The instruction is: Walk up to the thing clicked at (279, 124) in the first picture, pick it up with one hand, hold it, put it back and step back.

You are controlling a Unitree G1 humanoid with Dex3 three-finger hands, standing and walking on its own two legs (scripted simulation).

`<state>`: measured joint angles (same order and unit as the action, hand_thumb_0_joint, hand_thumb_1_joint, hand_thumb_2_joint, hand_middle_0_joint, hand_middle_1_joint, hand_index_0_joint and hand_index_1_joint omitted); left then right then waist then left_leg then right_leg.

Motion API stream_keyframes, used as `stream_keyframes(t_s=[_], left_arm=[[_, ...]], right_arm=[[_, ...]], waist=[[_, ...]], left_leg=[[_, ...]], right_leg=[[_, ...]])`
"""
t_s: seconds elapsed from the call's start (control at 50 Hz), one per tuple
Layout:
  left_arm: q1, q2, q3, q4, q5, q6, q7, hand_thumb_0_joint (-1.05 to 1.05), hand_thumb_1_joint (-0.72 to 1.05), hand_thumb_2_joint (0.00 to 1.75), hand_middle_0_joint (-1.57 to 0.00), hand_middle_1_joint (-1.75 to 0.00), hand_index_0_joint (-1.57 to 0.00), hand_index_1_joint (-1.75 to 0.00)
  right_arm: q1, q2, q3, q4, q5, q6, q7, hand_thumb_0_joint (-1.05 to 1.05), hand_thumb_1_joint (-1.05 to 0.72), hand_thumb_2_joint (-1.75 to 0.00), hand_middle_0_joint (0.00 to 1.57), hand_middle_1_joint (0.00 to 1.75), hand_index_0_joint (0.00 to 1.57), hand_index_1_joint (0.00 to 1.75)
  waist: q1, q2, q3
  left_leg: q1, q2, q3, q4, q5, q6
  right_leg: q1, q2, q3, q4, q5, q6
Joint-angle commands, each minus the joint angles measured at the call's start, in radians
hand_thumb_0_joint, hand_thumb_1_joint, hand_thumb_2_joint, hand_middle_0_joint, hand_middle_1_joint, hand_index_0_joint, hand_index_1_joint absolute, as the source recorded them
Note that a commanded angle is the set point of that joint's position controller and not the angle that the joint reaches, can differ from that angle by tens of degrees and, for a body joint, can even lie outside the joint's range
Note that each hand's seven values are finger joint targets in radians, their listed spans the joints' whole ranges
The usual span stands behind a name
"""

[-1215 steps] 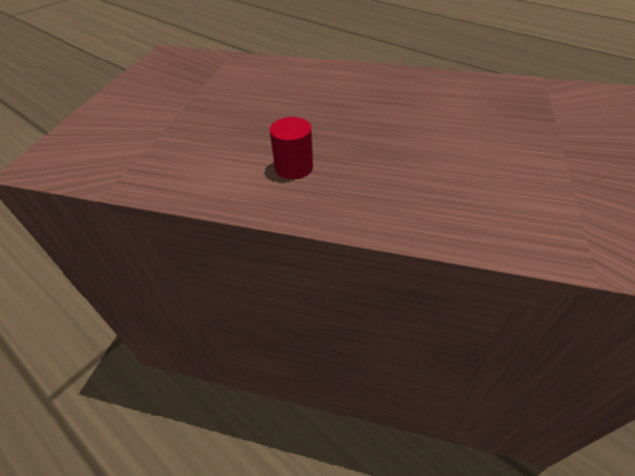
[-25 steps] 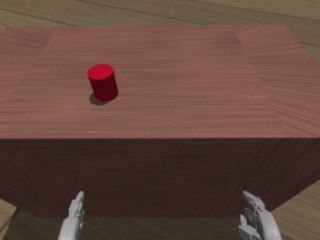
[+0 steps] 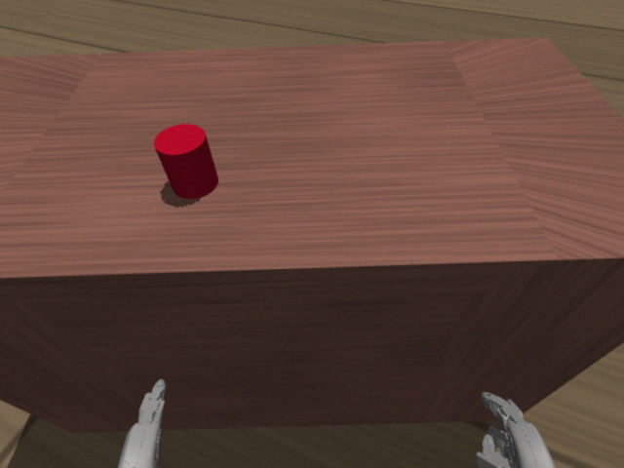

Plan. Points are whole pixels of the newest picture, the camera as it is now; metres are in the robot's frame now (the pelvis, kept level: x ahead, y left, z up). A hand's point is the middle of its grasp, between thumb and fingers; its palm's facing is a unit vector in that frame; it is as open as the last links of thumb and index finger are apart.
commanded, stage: home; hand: left
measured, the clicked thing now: (188, 162) +0.53 +0.20 +0.11
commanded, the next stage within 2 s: stand in 1.68 s
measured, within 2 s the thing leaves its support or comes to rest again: neither
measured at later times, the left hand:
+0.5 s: hand out of the picture +0.05 +0.26 -0.11, palm faces -0.06 -0.92 -0.38, open 17.5 cm
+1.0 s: hand out of the picture +0.03 +0.26 -0.11, palm faces -0.04 -0.93 -0.37, open 17.6 cm
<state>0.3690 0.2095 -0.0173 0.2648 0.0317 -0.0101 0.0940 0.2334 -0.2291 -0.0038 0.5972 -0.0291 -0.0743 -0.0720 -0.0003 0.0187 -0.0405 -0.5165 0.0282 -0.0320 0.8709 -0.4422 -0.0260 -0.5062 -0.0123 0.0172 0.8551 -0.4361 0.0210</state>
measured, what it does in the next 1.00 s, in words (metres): stands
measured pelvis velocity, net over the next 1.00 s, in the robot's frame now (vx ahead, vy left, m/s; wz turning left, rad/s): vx -0.02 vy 0.00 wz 0.00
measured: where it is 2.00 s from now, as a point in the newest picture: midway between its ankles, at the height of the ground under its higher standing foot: outside the picture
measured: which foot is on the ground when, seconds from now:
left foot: down 0.00-1.00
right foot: down 0.00-1.00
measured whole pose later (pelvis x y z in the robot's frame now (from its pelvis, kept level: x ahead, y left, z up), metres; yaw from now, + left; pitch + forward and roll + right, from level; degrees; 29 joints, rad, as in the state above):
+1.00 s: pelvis -0.02 +0.00 +0.05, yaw +0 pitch -2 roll +0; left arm 0.16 0.35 -0.02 1.14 0.02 -0.01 0.00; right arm 0.15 -0.36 0.00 1.12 -0.02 0.00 0.01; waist 0.01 0.02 0.05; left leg -0.16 0.02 -0.02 0.39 -0.18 -0.02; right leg -0.17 -0.03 0.02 0.39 -0.19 0.03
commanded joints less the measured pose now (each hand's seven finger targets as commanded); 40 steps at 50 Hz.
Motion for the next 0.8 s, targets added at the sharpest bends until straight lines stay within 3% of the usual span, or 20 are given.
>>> stream_keyframes(t_s=[0.0,0.04,0.08,0.14,0.22,0.3,0.4,0.46,0.54,0.62,0.64,0.72,0.78], left_arm=[[-0.046,0.282,0.086,0.153,0.027,-0.049,-0.03,0.0,-0.57,0.04,-0.05,-0.05,-0.05,-0.05],[-0.106,0.289,0.073,0.216,0.011,-0.059,-0.047,0.0,-0.6,0.03,-0.04,-0.04,-0.04,-0.04],[-0.13,0.305,0.065,0.285,0.008,-0.059,-0.053,0.0,-0.59,0.03,-0.04,-0.05,-0.04,-0.05],[-0.173,0.332,0.063,0.377,0.004,-0.057,-0.054,0.0,-0.58,0.04,-0.05,-0.05,-0.05,-0.05],[-0.197,0.359,0.054,0.484,0.002,-0.058,-0.055,0.0,-0.59,0.03,-0.04,-0.05,-0.04,-0.05],[-0.229,0.368,0.044,0.574,-0.003,-0.043,-0.058,0.0,-0.58,0.04,-0.05,-0.05,-0.05,-0.05],[-0.226,0.373,0.036,0.677,-0.013,-0.038,-0.064,0.0,-0.58,0.04,-0.05,-0.05,-0.05,-0.05],[-0.226,0.368,0.032,0.721,-0.019,-0.032,-0.066,0.0,-0.58,0.04,-0.05,-0.05,-0.05,-0.05],[-0.234,0.372,0.031,0.764,-0.018,-0.03,-0.072,0.0,-0.55,0.05,-0.05,-0.05,-0.05,-0.05],[-0.241,0.37,0.037,0.79,-0.015,-0.023,-0.074,0.0,-0.58,0.04,-0.05,-0.05,-0.05,-0.05],[-0.236,0.37,0.037,0.795,-0.015,-0.023,-0.076,0.0,-0.57,0.04,-0.05,-0.05,-0.05,-0.05],[-0.24,0.367,0.037,0.807,-0.014,-0.026,-0.076,0.0,-0.61,0.02,-0.04,-0.04,-0.04,-0.04],[-0.241,0.364,0.038,0.81,-0.015,-0.026,-0.076,0.0,-0.6,0.03,-0.04,-0.04,-0.04,-0.04]], right_arm=[[-0.043,-0.265,-0.095,0.021,-0.03,0.024,0.037,0.0,-0.9,-0.9,0.2,0.3,0.2,0.3],[-0.059,-0.246,-0.084,0.04,-0.007,0.03,0.057,0.0,-0.9,-0.9,0.2,0.3,0.2,0.3],[-0.068,-0.253,-0.084,0.078,-0.002,0.031,0.064,0.0,-0.9,-0.9,0.2,0.3,0.2,0.3],[-0.075,-0.267,-0.081,0.136,-0.008,0.037,0.069,0.0,-0.9,-0.9,0.2,0.3,0.2,0.3],[-0.082,-0.264,-0.071,0.211,-0.001,0.049,0.073,0.0,-0.9,-0.9,0.2,0.3,0.2,0.3],[-0.092,-0.289,-0.066,0.282,-0.002,0.059,0.075,0.0,-0.9,-0.9,0.2,0.3,0.2,0.3],[-0.097,-0.313,-0.048,0.362,0.001,0.052,0.074,0.0,-0.9,-0.9,0.2,0.3,0.2,0.3],[-0.104,-0.325,-0.043,0.394,0.003,0.047,0.071,0.0,-0.9,-0.9,0.2,0.3,0.2,0.3],[-0.101,-0.324,-0.038,0.425,0.008,0.047,0.069,0.0,-0.9,-0.9,0.2,0.3,0.2,0.3],[-0.094,-0.332,-0.04,0.446,0.007,0.054,0.069,0.0,-0.9,-0.9,0.2,0.3,0.2,0.3],[-0.1,-0.336,-0.041,0.448,0.006,0.054,0.069,0.0,-0.9,-0.9,0.2,0.3,0.2,0.3],[-0.101,-0.326,-0.043,0.456,0.01,0.056,0.07,0.0,-0.9,-0.9,0.2,0.3,0.2,0.3],[-0.106,-0.329,-0.043,0.456,0.012,0.055,0.071,0.0,-0.9,-0.9,0.2,0.3,0.2,0.3]], waist=[[0.003,0.015,-0.123],[-0.002,-0.048,-0.069],[-0.001,-0.036,-0.056],[-0.007,-0.015,-0.018],[-0.012,-0.05,-0.018],[-0.01,-0.05,0.03],[0.005,-0.022,0.034],[0.014,0.003,0.027],[0.01,-0.003,0.056],[0.006,0.007,0.113],[0.01,0.013,0.101],[0.004,-0.019,0.1],[0.002,-0.012,0.089]], left_leg=[[0.188,0.055,-0.073,-0.146,0.395,0.101],[0.145,0.039,-0.055,-0.164,0.298,0.089],[0.158,0.038,-0.054,-0.176,0.297,0.081],[0.195,0.04,-0.065,-0.229,0.272,0.079],[0.245,0.028,-0.053,-0.256,0.274,0.066],[0.255,0.04,-0.072,-0.37,0.166,0.066],[0.282,0.061,-0.086,-0.46,0.223,0.057],[0.295,0.077,-0.096,-0.508,0.249,0.053],[0.295,0.07,-0.088,-0.549,0.189,0.045],[0.245,0.072,-0.107,-0.6,0.036,0.045],[0.251,0.078,-0.111,-0.608,0.021,0.047],[0.283,0.065,-0.09,-0.581,0.068,0.044],[0.285,0.073,-0.094,-0.583,0.082,0.047]], right_leg=[[0.11,-0.064,0.063,-0.109,0.363,-0.116],[0.129,-0.074,0.083,-0.163,0.311,-0.115],[0.139,-0.077,0.09,-0.192,0.329,-0.111],[0.124,-0.074,0.097,-0.226,0.277,-0.101],[0.164,-0.104,0.13,-0.311,0.299,-0.101],[0.182,-0.093,0.123,-0.4,0.154,-0.082],[0.274,-0.095,0.104,-0.45,0.214,-0.065],[0.324,-0.088,0.085,-0.456,0.241,-0.055],[0.326,-0.092,0.087,-0.496,0.204,-0.049],[0.297,-0.076,0.079,-0.519,0.1,-0.042],[0.307,-0.074,0.075,-0.51,0.114,-0.04],[0.276,-0.088,0.099,-0.55,0.084,-0.042],[0.293,-0.087,0.09,-0.545,0.124,-0.04]])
